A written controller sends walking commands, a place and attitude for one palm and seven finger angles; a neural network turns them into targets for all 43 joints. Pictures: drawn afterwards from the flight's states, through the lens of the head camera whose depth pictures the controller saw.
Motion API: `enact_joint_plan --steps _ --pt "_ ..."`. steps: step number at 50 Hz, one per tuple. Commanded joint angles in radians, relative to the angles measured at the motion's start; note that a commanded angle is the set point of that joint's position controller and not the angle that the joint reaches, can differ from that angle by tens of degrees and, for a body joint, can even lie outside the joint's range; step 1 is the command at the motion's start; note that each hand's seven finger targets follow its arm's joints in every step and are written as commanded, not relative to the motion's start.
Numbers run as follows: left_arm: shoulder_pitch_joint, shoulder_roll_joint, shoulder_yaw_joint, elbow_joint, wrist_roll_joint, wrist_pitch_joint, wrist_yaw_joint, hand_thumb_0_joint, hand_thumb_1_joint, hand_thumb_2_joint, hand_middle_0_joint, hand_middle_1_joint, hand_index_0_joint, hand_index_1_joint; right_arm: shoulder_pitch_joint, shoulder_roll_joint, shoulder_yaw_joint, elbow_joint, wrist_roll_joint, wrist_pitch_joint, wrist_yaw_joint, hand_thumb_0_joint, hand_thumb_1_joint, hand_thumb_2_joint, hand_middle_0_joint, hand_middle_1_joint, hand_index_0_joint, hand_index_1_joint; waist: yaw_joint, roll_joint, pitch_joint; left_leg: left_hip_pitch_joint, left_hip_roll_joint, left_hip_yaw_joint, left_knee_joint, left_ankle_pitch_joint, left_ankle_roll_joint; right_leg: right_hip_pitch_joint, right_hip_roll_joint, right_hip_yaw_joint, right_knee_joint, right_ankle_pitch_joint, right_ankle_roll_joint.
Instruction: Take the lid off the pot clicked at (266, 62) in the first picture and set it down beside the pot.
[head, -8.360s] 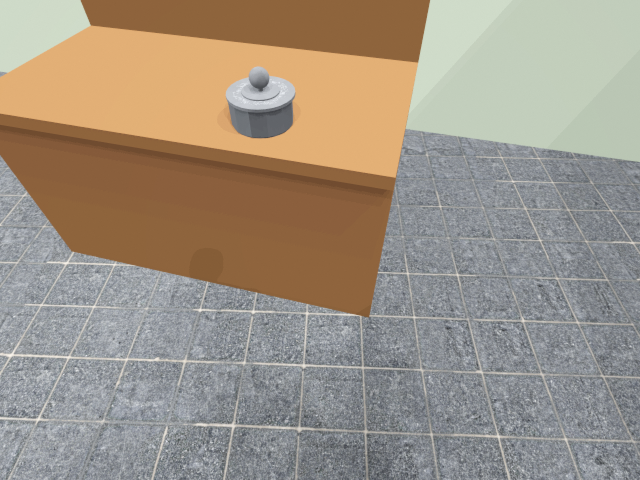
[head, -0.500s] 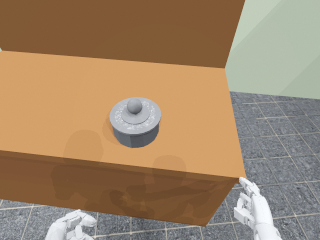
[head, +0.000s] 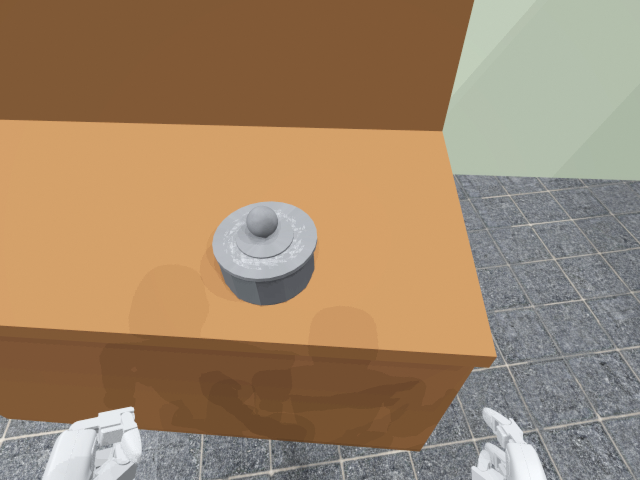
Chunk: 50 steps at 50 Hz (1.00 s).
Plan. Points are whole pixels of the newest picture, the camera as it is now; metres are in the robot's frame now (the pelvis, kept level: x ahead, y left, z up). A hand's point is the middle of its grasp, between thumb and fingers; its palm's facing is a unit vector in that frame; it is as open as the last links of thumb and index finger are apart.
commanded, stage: raise the hand higher, near the body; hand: left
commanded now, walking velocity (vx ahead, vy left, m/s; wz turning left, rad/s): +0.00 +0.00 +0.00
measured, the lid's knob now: (262, 221) +0.49 +0.15 +0.03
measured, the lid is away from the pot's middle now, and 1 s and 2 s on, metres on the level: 0.00 0.00 0.00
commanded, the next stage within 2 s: reach forward and open the fingers in 0.48 s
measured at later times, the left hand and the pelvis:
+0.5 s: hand (112, 404) +0.17 +0.23 +0.08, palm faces +0.29 -0.86 -0.41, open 3.1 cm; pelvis +0.01 -0.01 +0.00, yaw +0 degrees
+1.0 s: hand (91, 387) +0.18 +0.26 +0.09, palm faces -0.26 -0.08 -0.96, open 3.5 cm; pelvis -0.01 +0.00 +0.00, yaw +1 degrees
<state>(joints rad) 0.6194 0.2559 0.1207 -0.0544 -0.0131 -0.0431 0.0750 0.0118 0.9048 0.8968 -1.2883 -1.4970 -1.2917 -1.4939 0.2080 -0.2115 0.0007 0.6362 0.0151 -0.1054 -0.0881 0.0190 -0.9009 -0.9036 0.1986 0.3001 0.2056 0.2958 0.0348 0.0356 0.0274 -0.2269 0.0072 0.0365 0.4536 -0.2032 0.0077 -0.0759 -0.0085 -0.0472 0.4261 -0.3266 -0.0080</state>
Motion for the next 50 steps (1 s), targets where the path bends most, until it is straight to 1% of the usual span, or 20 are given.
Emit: enact_joint_plan --steps 1,7,12,15,19,29,30,31,32,33,36,39,40,42,43,44,45,47,48,50 --pt "0.038 0.139 0.098 -0.246 -0.010 -0.069 0.014 0.000 0.900 0.900 -1.300 -1.500 -1.300 -1.500 -0.139 -0.097 -0.031 -0.187 -0.003 -0.059 -0.005 0.000 -0.900 -0.900 0.200 0.300 0.200 0.300 0.018 0.001 -0.071 0.190 0.007 -0.027 -0.052 0.198 0.026 -0.131 -0.008 -0.015 -0.092 0.244 -0.001" --pt "0.004 0.168 0.134 -0.291 -0.015 -0.073 0.015 0.000 0.900 0.900 -1.300 -1.500 -1.300 -1.500 -0.145 -0.098 -0.032 -0.188 -0.005 -0.044 -0.005 0.000 -0.900 -0.900 0.200 0.300 0.200 0.300 0.016 -0.017 -0.040 0.204 0.006 -0.022 -0.053 0.201 0.028 -0.134 -0.003 -0.009 -0.120 0.263 0.001" --pt "0.000 0.188 0.162 -0.378 -0.020 -0.077 0.015 0.000 0.900 0.900 -1.300 -1.500 -1.300 -1.500 -0.141 -0.096 -0.028 -0.200 -0.010 -0.036 0.001 0.000 -0.900 -0.900 0.200 0.300 0.200 0.300 0.024 0.023 -0.082 0.235 0.007 -0.023 -0.053 0.257 0.025 -0.100 -0.002 -0.007 -0.116 0.316 -0.001" --pt "-0.001 0.159 0.136 -0.404 -0.021 -0.077 0.012 0.000 0.900 0.900 -1.300 -1.500 -1.300 -1.500 -0.145 -0.088 -0.021 -0.210 -0.012 -0.036 0.005 0.000 -0.900 -0.900 0.200 0.300 0.200 0.300 0.020 0.028 -0.079 0.240 0.010 -0.024 -0.054 0.274 0.025 -0.102 -0.003 -0.010 -0.111 0.324 0.001" --pt "-0.027 0.181 0.166 -0.431 -0.026 -0.080 0.011 0.000 0.900 0.900 -1.300 -1.500 -1.300 -1.500 -0.153 -0.092 -0.020 -0.214 -0.011 -0.025 0.007 0.000 -0.900 -0.900 0.200 0.300 0.200 0.300 0.023 -0.014 -0.074 0.237 0.010 -0.026 -0.058 0.256 0.025 -0.098 -0.003 -0.009 -0.119 0.321 0.003" --pt "-0.086 0.206 0.202 -0.523 -0.038 -0.102 0.014 0.000 0.900 0.900 -1.300 -1.500 -1.300 -1.500 -0.169 -0.092 -0.015 -0.215 -0.010 -0.022 0.008 0.000 -0.900 -0.900 0.200 0.300 0.200 0.300 0.027 -0.025 -0.078 0.244 0.012 -0.024 -0.050 0.247 0.025 -0.096 -0.006 -0.002 -0.128 0.333 0.006" --pt "-0.145 0.411 0.133 -0.583 0.389 -0.031 0.035 0.000 0.882 0.885 -1.274 -1.490 -1.274 -1.490 -0.178 -0.160 -0.007 -0.222 -0.031 0.031 0.020 0.000 -0.900 -0.900 0.200 0.300 0.200 0.300 0.022 0.039 -0.081 0.134 -0.006 0.002 0.000 0.305 0.039 -0.186 0.008 0.026 -0.048 0.372 0.003" --pt "-0.153 0.333 0.134 -0.623 0.400 0.013 0.051 0.000 0.861 0.878 -1.249 -1.477 -1.249 -1.477 -0.177 -0.126 -0.014 -0.256 -0.029 0.063 0.030 0.000 -0.900 -0.900 0.200 0.300 0.200 0.300 0.029 0.088 -0.123 0.123 -0.001 0.006 0.004 0.334 0.037 -0.167 0.000 -0.010 -0.025 0.368 -0.010" --pt "-0.134 0.373 0.128 -0.599 0.510 0.056 0.063 0.000 0.836 0.878 -1.227 -1.461 -1.227 -1.461 -0.202 -0.129 -0.014 -0.253 -0.015 0.087 0.037 0.000 -0.900 -0.900 0.200 0.300 0.200 0.300 0.040 0.098 -0.081 0.110 0.000 0.004 0.012 0.316 0.028 -0.179 0.014 0.022 -0.029 0.355 -0.024" --pt "-0.077 0.377 0.125 -0.561 0.581 0.094 0.065 0.000 0.808 0.884 -1.208 -1.438 -1.208 -1.438 -0.206 -0.128 -0.016 -0.263 -0.020 0.114 0.047 0.000 -0.900 -0.900 0.200 0.300 0.200 0.300 0.048 0.066 -0.118 0.098 -0.002 0.009 0.022 0.290 0.029 -0.182 0.014 0.023 -0.019 0.322 -0.026" --pt "-0.083 0.467 0.134 -0.485 0.744 0.157 0.030 0.000 0.713 0.927 -1.173 -1.324 -1.173 -1.324 -0.252 -0.145 -0.014 -0.269 -0.011 0.185 0.064 0.000 -0.900 -0.900 0.200 0.300 0.200 0.300 0.058 -0.018 -0.171 0.067 -0.015 -0.001 0.037 0.225 0.031 -0.165 0.008 0.060 -0.012 0.312 -0.020" --pt "-0.174 0.556 0.151 -0.474 0.800 0.164 -0.032 0.000 0.612 0.986 -1.172 -1.145 -1.172 -1.145 -0.281 -0.144 -0.009 -0.271 0.009 0.191 0.061 0.000 -0.900 -0.900 0.200 0.300 0.200 0.300 0.049 -0.019 -0.238 0.083 -0.026 -0.016 0.046 0.207 0.042 -0.117 -0.006 0.073 -0.011 0.365 -0.003" --pt "-0.183 0.525 0.106 -0.463 0.790 0.161 -0.061 0.000 0.579 1.005 -1.160 -1.110 -1.160 -1.110 -0.280 -0.139 -0.016 -0.267 0.021 0.190 0.058 0.000 -0.900 -0.900 0.200 0.300 0.200 0.300 0.034 -0.012 -0.220 0.082 -0.025 -0.015 0.046 0.204 0.046 -0.118 -0.010 0.069 -0.016 0.387 0.006" --pt "-0.230 0.574 0.131 -0.440 0.774 0.149 -0.127 0.000 0.514 1.040 -1.137 -1.039 -1.137 -1.039 -0.308 -0.150 -0.015 -0.261 0.030 0.180 0.055 0.000 -0.900 -0.900 0.200 0.300 0.200 0.300 0.027 -0.011 -0.209 0.095 -0.036 -0.020 0.054 0.233 0.053 -0.122 -0.008 0.074 -0.025 0.471 0.009" --pt "-0.235 0.540 0.086 -0.426 0.747 0.141 -0.162 0.000 0.482 1.056 -1.125 -1.003 -1.125 -1.003 -0.276 -0.144 -0.017 -0.265 0.029 0.179 0.053 0.000 -0.900 -0.900 0.200 0.300 0.200 0.300 0.009 -0.037 -0.174 0.075 -0.033 -0.019 0.046 0.216 0.056 -0.120 -0.014 0.052 -0.026 0.464 0.021" --pt "-0.272 0.598 0.128 -0.420 0.742 0.125 -0.191 0.000 0.451 1.070 -1.113 -0.968 -1.113 -0.968 -0.267 -0.156 -0.015 -0.252 0.028 0.180 0.050 0.000 -0.900 -0.900 0.200 0.300 0.200 0.300 0.015 -0.070 -0.192 0.084 -0.039 -0.026 0.045 0.230 0.057 -0.127 -0.015 0.052 -0.035 0.478 0.029" --pt "-0.292 0.588 0.104 -0.444 0.727 0.111 -0.216 0.000 0.420 1.083 -1.101 -0.932 -1.101 -0.932 -0.265 -0.155 -0.024 -0.263 0.029 0.180 0.043 0.000 -0.900 -0.900 0.200 0.300 0.200 0.300 0.003 -0.054 -0.179 0.089 -0.034 -0.026 0.039 0.226 0.059 -0.122 -0.016 0.052 -0.038 0.476 0.031" --pt "-0.360 0.670 0.178 -0.474 0.740 0.075 -0.238 0.000 0.361 1.104 -1.076 -0.861 -1.076 -0.861 -0.293 -0.162 -0.015 -0.263 0.024 0.161 0.038 0.000 -0.900 -0.900 0.200 0.300 0.200 0.300 0.018 0.003 -0.200 0.127 -0.040 -0.028 0.050 0.278 0.060 -0.130 -0.013 0.058 -0.053 0.518 0.023" --pt "-0.346 0.621 0.142 -0.471 0.734 0.056 -0.243 0.000 0.333 1.111 -1.063 -0.826 -1.063 -0.826 -0.249 -0.145 -0.016 -0.268 0.021 0.161 0.039 0.000 -0.900 -0.900 0.200 0.300 0.200 0.300 0.012 -0.004 -0.201 0.128 -0.035 -0.032 0.044 0.289 0.060 -0.114 -0.013 0.031 -0.043 0.501 0.026" --pt "-0.300 0.607 0.155 -0.381 0.731 0.043 -0.244 0.000 0.276 1.125 -1.037 -0.755 -1.037 -0.755 -0.221 -0.147 -0.026 -0.253 0.022 0.173 0.044 0.000 -0.900 -0.900 0.200 0.300 0.200 0.300 0.013 -0.024 -0.148 0.123 -0.028 -0.033 0.029 0.263 0.053 -0.151 -0.008 0.021 -0.067 0.436 0.023"
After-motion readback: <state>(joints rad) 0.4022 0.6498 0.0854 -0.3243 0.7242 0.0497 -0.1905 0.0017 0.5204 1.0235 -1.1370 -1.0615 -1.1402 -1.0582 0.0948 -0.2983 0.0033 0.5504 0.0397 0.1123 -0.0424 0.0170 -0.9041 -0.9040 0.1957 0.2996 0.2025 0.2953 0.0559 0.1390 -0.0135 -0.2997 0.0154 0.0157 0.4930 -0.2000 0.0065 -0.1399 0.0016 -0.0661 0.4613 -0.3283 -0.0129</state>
